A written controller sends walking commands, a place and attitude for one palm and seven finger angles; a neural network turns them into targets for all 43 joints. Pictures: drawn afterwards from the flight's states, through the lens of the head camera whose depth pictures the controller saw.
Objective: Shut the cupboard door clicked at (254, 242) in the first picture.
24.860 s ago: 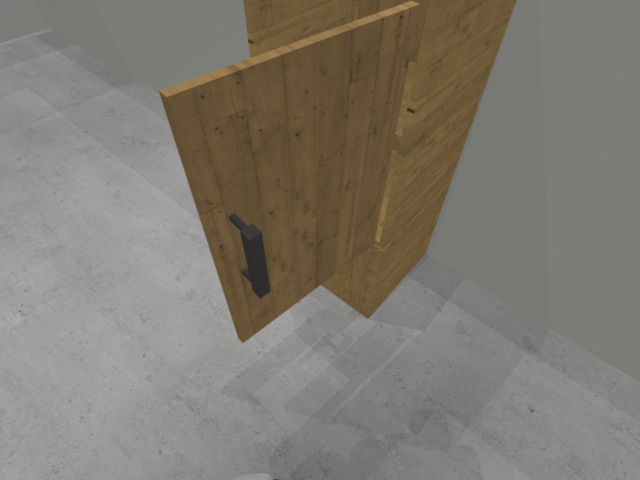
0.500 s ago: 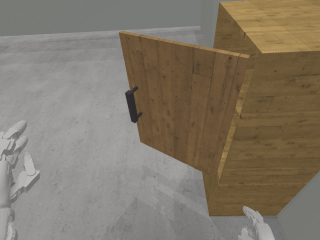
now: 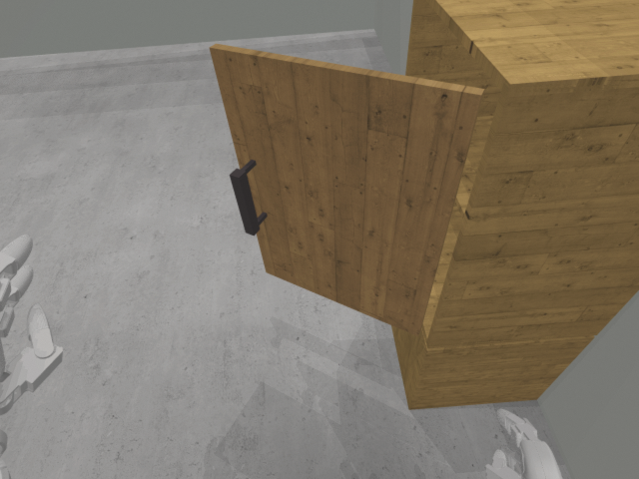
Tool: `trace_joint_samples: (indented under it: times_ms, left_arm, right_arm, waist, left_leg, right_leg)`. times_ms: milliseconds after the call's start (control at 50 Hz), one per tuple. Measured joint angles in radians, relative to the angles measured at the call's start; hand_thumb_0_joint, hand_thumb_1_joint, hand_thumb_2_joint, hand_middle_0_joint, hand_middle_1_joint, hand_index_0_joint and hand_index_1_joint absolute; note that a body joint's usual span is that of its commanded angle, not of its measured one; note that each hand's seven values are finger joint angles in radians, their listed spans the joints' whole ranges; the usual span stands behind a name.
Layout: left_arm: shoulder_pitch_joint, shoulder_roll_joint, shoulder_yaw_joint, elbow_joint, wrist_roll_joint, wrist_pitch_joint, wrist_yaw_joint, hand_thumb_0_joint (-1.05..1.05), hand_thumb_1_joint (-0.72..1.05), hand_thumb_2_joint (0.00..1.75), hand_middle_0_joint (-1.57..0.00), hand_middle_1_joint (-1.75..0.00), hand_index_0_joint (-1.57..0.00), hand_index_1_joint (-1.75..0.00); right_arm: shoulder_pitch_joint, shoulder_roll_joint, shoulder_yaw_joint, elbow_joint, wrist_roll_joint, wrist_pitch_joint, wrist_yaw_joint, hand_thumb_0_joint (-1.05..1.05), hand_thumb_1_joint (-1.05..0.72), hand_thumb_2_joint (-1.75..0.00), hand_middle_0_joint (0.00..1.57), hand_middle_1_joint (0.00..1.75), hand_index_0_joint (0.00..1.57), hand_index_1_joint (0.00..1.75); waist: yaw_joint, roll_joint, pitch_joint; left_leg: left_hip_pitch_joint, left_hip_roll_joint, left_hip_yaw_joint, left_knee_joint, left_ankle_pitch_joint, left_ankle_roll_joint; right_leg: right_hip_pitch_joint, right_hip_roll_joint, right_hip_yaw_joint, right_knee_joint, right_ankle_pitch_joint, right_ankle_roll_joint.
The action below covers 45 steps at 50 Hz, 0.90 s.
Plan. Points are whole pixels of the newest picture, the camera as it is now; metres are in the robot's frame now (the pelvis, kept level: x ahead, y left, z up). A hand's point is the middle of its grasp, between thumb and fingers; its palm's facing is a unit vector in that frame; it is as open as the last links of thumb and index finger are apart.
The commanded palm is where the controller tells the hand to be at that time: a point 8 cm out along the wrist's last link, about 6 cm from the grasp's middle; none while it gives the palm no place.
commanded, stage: step back with the hand held close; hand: left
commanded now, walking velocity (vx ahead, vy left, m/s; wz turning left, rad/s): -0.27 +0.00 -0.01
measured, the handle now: (251, 198) +0.65 +0.20 -0.04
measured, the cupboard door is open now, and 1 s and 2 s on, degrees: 58 58 58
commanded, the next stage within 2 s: stop stepping back and stand still in 1.38 s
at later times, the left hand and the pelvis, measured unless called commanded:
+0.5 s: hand out of the picture +0.14 +0.29 +0.16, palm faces +0.46 -0.76 -0.47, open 7.4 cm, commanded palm +0.08 +0.32 +0.18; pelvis -0.06 +0.02 -0.01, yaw +0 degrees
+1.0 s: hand out of the picture +0.09 +0.28 +0.16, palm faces +0.45 -0.76 -0.46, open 7.4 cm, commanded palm +0.02 +0.31 +0.18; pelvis -0.11 +0.01 -0.02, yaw +1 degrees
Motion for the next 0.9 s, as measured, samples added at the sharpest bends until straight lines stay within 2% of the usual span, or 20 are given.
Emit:
trace_joint_samples:
  times_ms: [120, 240, 560, 640, 720, 820, 900]
  left_arm:
    - [0.023, 0.048, 0.021, -0.047, -0.005, 0.014, 0.005, 0.02, 0.88, 0.9, -0.21, -0.3, -0.22, -0.31]
    - [0.029, 0.07, 0.043, -0.069, -0.003, 0.011, 0.015, 0.02, 0.88, 0.9, -0.21, -0.3, -0.22, -0.31]
    - [-0.015, 0.026, 0.063, -0.091, 0.047, -0.043, 0.037, 0.02, 0.88, 0.9, -0.21, -0.3, -0.21, -0.31]
    - [-0.022, 0.022, 0.057, -0.108, 0.046, -0.059, 0.046, 0.02, 0.88, 0.9, -0.21, -0.3, -0.21, -0.31]
    - [-0.008, 0.043, 0.063, -0.128, 0.046, -0.079, 0.051, 0.02, 0.88, 0.9, -0.21, -0.3, -0.21, -0.31]
    - [-0.008, 0.079, 0.093, -0.116, 0.061, -0.097, 0.037, 0.02, 0.88, 0.9, -0.21, -0.3, -0.22, -0.31]
    - [0.008, 0.086, 0.13, -0.122, 0.047, -0.106, 0.031, 0.02, 0.88, 0.9, -0.21, -0.3, -0.22, -0.31]
  right_arm:
    - [-0.004, 0.0, -0.008, -0.038, 0.004, 0.041, -0.017, 0.02, -0.9, -0.9, 0.2, 0.3, 0.2, 0.3]
    - [-0.007, 0.015, 0.004, -0.066, 0.004, 0.051, -0.018, 0.02, -0.9, -0.9, 0.2, 0.3, 0.2, 0.3]
    - [0.046, 0.029, 0.026, -0.047, -0.012, -0.014, -0.011, 0.02, -0.9, -0.9, 0.2, 0.3, 0.2, 0.3]
    - [0.051, 0.028, 0.024, -0.032, -0.018, -0.025, -0.002, 0.02, -0.9, -0.9, 0.2, 0.3, 0.2, 0.3]
    - [0.05, 0.028, 0.024, -0.026, -0.019, -0.031, 0.0, 0.02, -0.9, -0.9, 0.2, 0.3, 0.2, 0.3]
    - [0.063, 0.034, 0.014, -0.027, -0.022, -0.045, -0.006, 0.02, -0.9, -0.9, 0.2, 0.3, 0.2, 0.3]
    - [0.042, 0.048, 0.016, -0.016, -0.025, -0.056, 0.0, 0.02, -0.9, -0.9, 0.2, 0.3, 0.2, 0.3]
  waist:
    - [-0.008, -0.026, 0.012]
    - [-0.015, -0.044, 0.005]
    - [-0.005, -0.076, 0.015]
    - [-0.013, -0.083, 0.013]
    - [-0.028, -0.091, 0.017]
    - [-0.05, -0.074, 0.016]
    - [-0.029, -0.085, 0.015]
  left_leg:
    - [-0.027, -0.019, 0.021, 0.003, 0.014, 0.014]
    - [-0.07, -0.02, 0.031, 0.034, 0.022, 0.025]
    - [-0.183, -0.004, 0.014, 0.175, -0.001, 0.034]
    - [-0.207, -0.001, 0.01, 0.191, -0.02, 0.028]
    - [-0.219, 0.002, 0.011, 0.172, 0.031, 0.031]
    - [-0.246, 0.005, -0.017, 0.183, 0.052, 0.035]
    - [-0.274, 0.013, -0.011, 0.183, 0.069, 0.024]
  right_leg:
    - [-0.05, -0.021, 0.02, 0.045, -0.003, 0.017]
    - [-0.092, -0.023, 0.028, 0.068, 0.013, 0.024]
    - [-0.172, -0.013, 0.003, 0.149, 0.032, 0.019]
    - [-0.185, -0.01, -0.001, 0.142, 0.048, 0.016]
    - [-0.197, -0.008, 0.0, 0.127, 0.067, 0.02]
    - [-0.18, 0.046, 0.067, 0.213, -0.004, 0.037]
    - [-0.165, 0.064, 0.109, 0.186, -0.046, 0.027]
